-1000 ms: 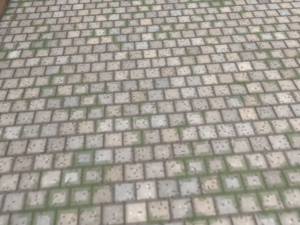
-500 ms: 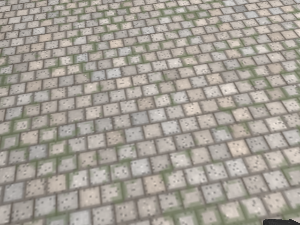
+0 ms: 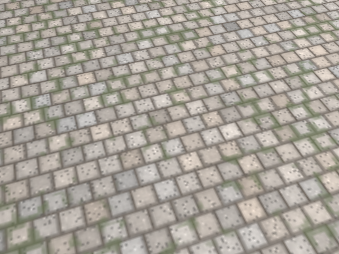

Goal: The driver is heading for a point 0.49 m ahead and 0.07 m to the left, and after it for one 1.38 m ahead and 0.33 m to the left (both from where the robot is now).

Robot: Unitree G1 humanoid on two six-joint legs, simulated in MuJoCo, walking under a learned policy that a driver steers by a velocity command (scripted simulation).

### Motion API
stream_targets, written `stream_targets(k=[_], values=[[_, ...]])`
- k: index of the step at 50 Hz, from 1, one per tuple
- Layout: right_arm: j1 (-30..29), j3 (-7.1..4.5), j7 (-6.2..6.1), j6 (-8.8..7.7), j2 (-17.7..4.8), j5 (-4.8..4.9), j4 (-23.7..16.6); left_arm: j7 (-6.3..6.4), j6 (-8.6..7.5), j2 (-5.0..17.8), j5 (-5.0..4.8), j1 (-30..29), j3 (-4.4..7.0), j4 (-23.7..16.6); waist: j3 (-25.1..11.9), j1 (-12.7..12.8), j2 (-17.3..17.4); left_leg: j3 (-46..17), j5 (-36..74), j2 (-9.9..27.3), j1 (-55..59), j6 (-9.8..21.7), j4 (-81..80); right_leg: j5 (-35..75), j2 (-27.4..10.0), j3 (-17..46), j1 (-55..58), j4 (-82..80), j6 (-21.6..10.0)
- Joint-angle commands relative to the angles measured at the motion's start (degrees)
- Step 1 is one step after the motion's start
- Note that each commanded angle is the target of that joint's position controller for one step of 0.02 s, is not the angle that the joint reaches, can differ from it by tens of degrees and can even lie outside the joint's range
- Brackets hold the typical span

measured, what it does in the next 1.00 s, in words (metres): walks ahead: right foot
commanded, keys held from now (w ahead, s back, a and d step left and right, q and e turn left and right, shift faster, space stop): no key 0.56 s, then w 0.20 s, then w+q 0.24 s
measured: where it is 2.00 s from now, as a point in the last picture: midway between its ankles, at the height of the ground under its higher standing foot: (156, 246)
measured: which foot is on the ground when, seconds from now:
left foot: down 0.00-0.82, up 0.84-1.00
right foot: up 0.00-0.04, down 0.06-1.00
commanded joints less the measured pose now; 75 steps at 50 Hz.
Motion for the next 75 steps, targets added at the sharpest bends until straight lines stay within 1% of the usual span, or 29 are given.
stream_targets(k=[1,3,4,5,6,10,12,19,28,30,32,34,36,39,40,41,42,44,47,53,60,64,65,66,67,68,69,70,75], values=[[-1.2,-1.79,-0.46,0.36,-9.3,0.55,-1.8,-0.27,-0.77,5.1,0.35,0.3,1.33,-3.0,-4.9,2.4,7.4,-6.4,36.0,15.4,1.4,6.6,3.0,0.6,1.6,-1.3,8.4,-5.0,-1.5],[0.3,-1.39,-0.56,0.5,-8.2,0.49,-1.3,-0.04,-1.17,7.8,1.16,4.2,2.26,-1.4,-6.6,4.0,4.3,-5.8,29.3,11.6,-0.5,2.8,9.4,18.1,0.4,0.3,18.6,-12.3,-4.0],[3.8,-0.91,-0.38,-0.21,-6.7,-0.98,-1.5,0.35,-1.05,11.4,1.73,5.7,2.94,-1.4,-10.9,1.7,-0.8,-4.2,18.0,8.0,-6.5,0.3,14.5,38.7,-5.9,5.4,29.4,-7.0,-7.3],[8.9,0.21,-0.29,-0.5,-3.1,-1.07,0.1,0.56,-0.25,8.7,1.71,7.0,2.23,-0.5,-16.0,0.9,-6.7,-2.8,0.6,5.5,-13.2,-2.8,20.1,44.2,-12.3,11.3,37.9,-4.6,-14.5],[6.3,0.23,-0.36,0.18,-3.9,-0.58,0.2,0.39,0.54,4.3,0.99,7.2,1.17,-0.1,-16.6,2.7,-7.1,-3.2,-12.6,5.1,-13.9,-4.1,22.6,37.9,-14.2,14.6,35.9,-6.6,-16.8],[2.7,-0.23,-1.43,4.5,-5.9,-0.86,0.2,-0.34,1.65,6.4,0.68,-4.1,1.17,-1.3,-7.4,-1.2,-4.3,-3.7,-4.1,6.7,-5.8,-3.4,9.5,1.5,-6.8,9.3,15.9,-12.3,-8.4],[2.2,-0.64,-1.47,5.14,-8.6,-0.76,0.8,-0.28,1.91,6.0,0.4,-3.5,1.31,-0.9,-2.1,1.3,0.6,-4.3,-9.3,7.6,-10.7,-1.3,7.3,-13.3,-0.6,2.7,14.8,-12.2,-4.0],[0.8,-0.29,-1.59,2.72,-6.5,-0.24,2.5,0.35,0.86,4.9,0.01,-0.7,1.37,3.2,-7.0,2.1,2.9,-3.4,6.4,7.5,-7.6,-2.8,8.9,16.1,-0.5,1.7,24.3,-4.2,-6.1],[1.3,0.0,-1.89,3.57,-5.9,-0.3,4.2,0.53,2.53,4.9,0.03,-1.9,1.49,7.1,-3.2,2.2,2.6,-3.3,2.3,7.3,-8.9,-2.4,7.8,8.7,0.5,0.9,23.2,-5.2,-5.2],[2.9,-0.06,-1.94,3.58,-5.9,0.02,5.2,0.65,2.91,4.6,-0.28,-1.0,1.52,8.5,-2.4,2.2,3.6,-3.8,-11.8,7.3,-10.3,-1.1,5.3,-7.8,2.6,-0.9,22.7,-4.8,-4.7],[2.6,-0.75,-2.17,3.26,-8.2,0.63,4.5,0.73,2.65,5.2,-0.56,-2.0,1.79,8.6,2.8,2.0,7.0,-8.9,-25.7,10.3,-12.1,2.5,1.8,-25.1,5.3,-3.2,15.7,-1.8,-4.1],[4.9,-1.55,-2.31,1.91,-10.6,1.21,4.5,0.16,0.88,4.5,-1.17,-5.4,1.71,7.5,8.1,0.8,10.9,-19.4,-29.8,18.2,-8.1,7.0,-4.3,-21.8,6.2,-6.2,5.9,4.6,-3.6],[4.5,-2.01,-2.35,0.33,-10.8,1.47,4.5,-0.71,-0.99,3.8,-1.27,-5.9,1.6,7.3,10.5,1.5,12.0,-23.4,-19.5,23.3,-4.2,9.2,-3.8,-18.9,3.2,-4.8,0.8,6.9,-4.5],[1.3,-1.64,-1.47,-0.24,-8.8,1.74,3.3,-1.52,-2.31,4.3,-1.89,3.9,2.57,11.0,6.3,6.9,9.6,-14.7,-2.9,17.3,-8.9,5.1,4.5,-16.1,4.9,-6.2,18.6,-4.4,-5.9],[-1.4,-1.35,-1.26,-0.55,-8.0,1.83,1.6,-1.27,-2.59,8.3,-1.61,11.2,4.11,13.2,3.1,10.1,4.4,-9.1,7.6,11.7,-15.8,2.1,16.1,-15.3,1.3,1.8,29.5,-9.0,-7.9],[-1.4,-0.49,-1.4,-1.11,-4.4,1.64,-0.7,-1.4,-2.76,14.5,-1.46,18.9,5.82,15.1,-2.2,11.5,-10.8,-0.2,1.8,3.2,-27.5,-2.4,36.9,-18.9,-10.1,22.4,41.4,-17.2,-14.2],[-2.2,-0.93,-1.6,-1.68,-5.6,2.0,-1.2,-1.74,-3.28,11.0,-0.49,21.6,4.27,15.5,-5.2,11.8,-10.9,-7.3,-19.2,1.5,-34.0,-2.4,51.2,-16.7,-18.6,36.5,43.4,-23.4,-17.7],[-0.8,-1.78,-0.92,-1.79,-6.3,3.91,-0.5,-1.61,-3.92,5.1,-0.28,12.2,1.85,12.9,0.3,6.6,-2.6,-11.9,-11.8,7.3,-35.9,1.3,56.1,-18.5,-16.8,23.1,35.2,-23.4,-13.3],[-0.2,-2.74,-0.57,-0.49,-5.0,2.77,0.2,-1.32,-3.75,2.9,0.32,9.0,0.63,12.6,3.0,4.2,-3.5,-9.7,-1.5,10.8,-32.0,1.5,48.2,-9.7,-10.4,6.2,29.1,-26.2,-7.9],[-7.4,-2.44,0.32,0.73,-2.3,2.01,-4.2,0.56,-3.35,6.8,1.38,11.9,1.14,13.0,4.6,5.2,0.1,-7.5,8.5,11.2,-37.9,-2.1,37.4,0.8,-10.8,-3.6,29.0,-29.1,-9.3],[-18.4,-1.2,2.8,0.74,-1.2,1.61,-10.9,1.05,-2.11,8.1,-0.08,16.4,1.82,13.2,7.3,7.4,0.4,0.2,11.1,9.9,-36.4,0.2,22.9,9.3,-12.7,-12.9,34.7,-26.6,-8.3],[-6.9,-4.0,4.04,0.8,-6.7,1.28,-10.8,2.01,-0.12,11.7,-0.49,12.0,2.77,10.6,-2.1,-1.0,-4.4,6.1,5.0,1.5,-15.8,4.0,20.4,49.1,-11.9,-16.0,34.5,-3.7,-5.0],[1.6,-5.85,3.43,0.88,-10.2,1.31,-8.8,2.04,-0.05,11.8,-0.83,10.6,2.68,9.6,-6.7,-5.5,-3.4,4.6,10.9,0.0,-3.1,6.0,15.4,43.9,-9.5,-16.4,29.3,8.3,-2.7],[6.0,-7.16,1.71,1.48,-14.8,1.09,-7.9,1.71,-0.76,9.6,0.41,11.7,1.98,7.9,-11.5,-5.7,5.8,-8.1,25.4,8.3,12.4,9.0,14.5,11.7,-5.0,-16.0,15.1,27.1,0.9],[1.0,-7.05,1.22,1.28,-19.7,-0.72,-11.3,0.59,-2.42,2.4,1.13,18.7,-0.2,5.6,-22.2,2.3,17.8,-40.7,41.0,26.3,28.6,23.1,11.4,-36.2,7.0,-8.0,-4.2,50.2,4.2],[3.8,-6.18,1.45,1.52,-16.1,-0.76,-11.9,-0.19,-4.03,7.9,-0.53,13.8,0.92,5.1,-29.2,-2.5,8.4,-41.6,38.1,26.2,26.3,23.0,6.6,-35.0,5.1,3.7,-4.1,53.5,2.9],[-0.3,-5.36,1.45,1.13,-13.3,-0.53,-12.4,-0.03,-4.17,8.5,-2.37,8.7,1.27,3.0,-20.8,-1.3,7.0,-32.3,34.6,23.4,19.1,19.9,5.9,-30.4,2.6,2.9,-7.2,51.3,1.5],[-4.5,-4.84,1.53,0.71,-10.8,0.71,-12.8,0.76,-3.75,8.0,-1.69,7.6,1.38,3.2,-11.7,1.2,1.9,-25.0,32.4,19.5,8.3,16.5,4.4,-26.0,0.0,1.8,-7.6,45.7,1.5],[-7.7,-4.42,0.9,0.42,-10.1,-0.63,-13.9,2.48,0.43,7.7,0.62,10.3,2.4,2.6,-8.1,6.1,4.5,-16.0,34.5,14.4,-11.7,14.3,0.8,-18.6,-1.5,1.0,2.5,33.6,2.6]])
